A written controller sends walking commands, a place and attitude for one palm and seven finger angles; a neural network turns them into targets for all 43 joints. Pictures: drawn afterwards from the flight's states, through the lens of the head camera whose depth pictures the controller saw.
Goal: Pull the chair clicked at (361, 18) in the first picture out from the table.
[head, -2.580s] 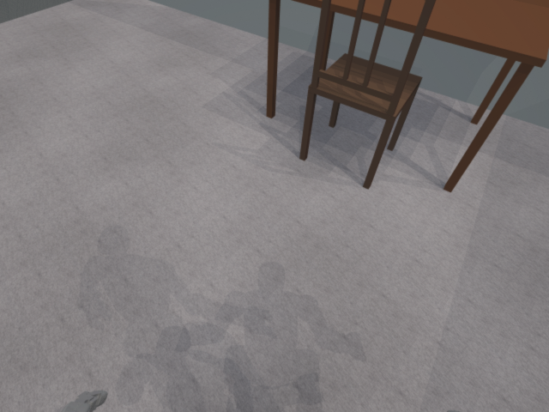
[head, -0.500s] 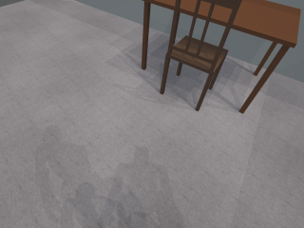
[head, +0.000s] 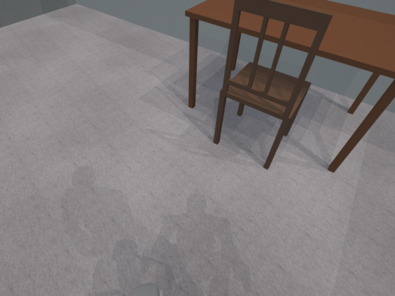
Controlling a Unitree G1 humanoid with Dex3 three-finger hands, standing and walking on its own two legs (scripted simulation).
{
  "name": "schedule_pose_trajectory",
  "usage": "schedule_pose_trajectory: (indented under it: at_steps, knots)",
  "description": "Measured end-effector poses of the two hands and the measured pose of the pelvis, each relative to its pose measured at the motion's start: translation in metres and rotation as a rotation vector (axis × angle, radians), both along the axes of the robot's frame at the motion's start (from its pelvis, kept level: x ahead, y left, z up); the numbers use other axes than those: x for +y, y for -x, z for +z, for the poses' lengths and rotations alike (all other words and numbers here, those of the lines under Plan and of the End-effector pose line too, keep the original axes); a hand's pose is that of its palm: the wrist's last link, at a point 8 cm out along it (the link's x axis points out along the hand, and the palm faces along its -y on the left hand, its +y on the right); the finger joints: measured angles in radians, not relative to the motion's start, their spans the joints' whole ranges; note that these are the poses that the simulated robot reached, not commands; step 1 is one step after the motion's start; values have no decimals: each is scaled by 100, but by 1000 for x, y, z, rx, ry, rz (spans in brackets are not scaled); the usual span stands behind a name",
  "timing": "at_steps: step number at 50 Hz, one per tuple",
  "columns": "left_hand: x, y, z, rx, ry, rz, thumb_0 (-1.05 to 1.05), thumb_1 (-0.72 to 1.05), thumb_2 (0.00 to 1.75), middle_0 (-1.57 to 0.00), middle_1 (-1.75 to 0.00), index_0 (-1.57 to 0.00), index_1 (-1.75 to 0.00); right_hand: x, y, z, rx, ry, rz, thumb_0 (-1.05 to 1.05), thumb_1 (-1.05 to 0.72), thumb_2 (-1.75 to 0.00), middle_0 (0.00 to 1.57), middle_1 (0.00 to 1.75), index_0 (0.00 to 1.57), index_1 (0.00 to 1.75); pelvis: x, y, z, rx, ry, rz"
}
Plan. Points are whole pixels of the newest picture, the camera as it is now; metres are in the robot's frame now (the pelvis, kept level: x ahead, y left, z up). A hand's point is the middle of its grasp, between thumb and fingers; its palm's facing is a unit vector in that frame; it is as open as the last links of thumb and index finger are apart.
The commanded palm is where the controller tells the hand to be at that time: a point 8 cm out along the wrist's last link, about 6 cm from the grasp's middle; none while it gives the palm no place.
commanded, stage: walk to a spot facing it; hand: left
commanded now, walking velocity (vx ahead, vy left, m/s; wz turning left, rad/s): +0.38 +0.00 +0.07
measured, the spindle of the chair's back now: (257, 55) +1.13 -0.26 -0.07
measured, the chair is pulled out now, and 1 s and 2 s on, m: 0.00 0.00 0.00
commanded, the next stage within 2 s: turn to face it in 0.60 s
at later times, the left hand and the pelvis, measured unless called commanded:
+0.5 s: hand (115, 250) +0.26 +0.21 -0.16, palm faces -0.01 -0.99 -0.17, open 7.3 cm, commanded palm none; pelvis +0.22 +0.03 +0.01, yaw -3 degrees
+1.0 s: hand (142, 196) +0.43 +0.18 -0.19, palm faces -0.06 -0.99 -0.14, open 7.3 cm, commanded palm none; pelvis +0.40 +0.01 -0.01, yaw -9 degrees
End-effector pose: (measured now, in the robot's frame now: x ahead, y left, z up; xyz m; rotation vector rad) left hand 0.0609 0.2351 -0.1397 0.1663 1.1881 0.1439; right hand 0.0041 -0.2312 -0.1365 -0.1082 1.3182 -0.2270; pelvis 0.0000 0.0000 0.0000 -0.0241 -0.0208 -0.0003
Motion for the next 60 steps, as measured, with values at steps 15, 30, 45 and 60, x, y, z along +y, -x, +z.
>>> schedule_pose_trajectory:
  at_steps: [15, 30, 45, 60]
  knots:
    - [40, -26, -15, 265, 65, 94, 1, 92, 90, -20, -30, -20, -30, 49, -206, 16, -196, 28, 136, 0, -92, -90, 20, 30, 20, 30, 44, -131, -1, 0, -6, -4]
    - [7, -291, 4, 36, -10, -93, 1, 93, 90, -20, -30, -20, -30, 27, -158, -9, 250, -67, -100, 0, -92, -90, 20, 30, 20, 30, 7, -266, -5, 3, -44, -73]
    - [-19, -352, 4, 114, 6, -56, 0, 95, 90, -20, -30, -20, -30, -14, -388, 1, -59, 3, -31, 1, -94, -90, 20, 30, 20, 30, -9, -367, 5, 18, -17, -107]
    - [6, -451, -4, 131, 21, -178, 1, 92, 90, -20, -30, -20, -30, 5, -440, 21, -164, 72, -145, 0, -93, -90, 20, 30, 20, 30, 15, -419, 5, 8, -4, -286]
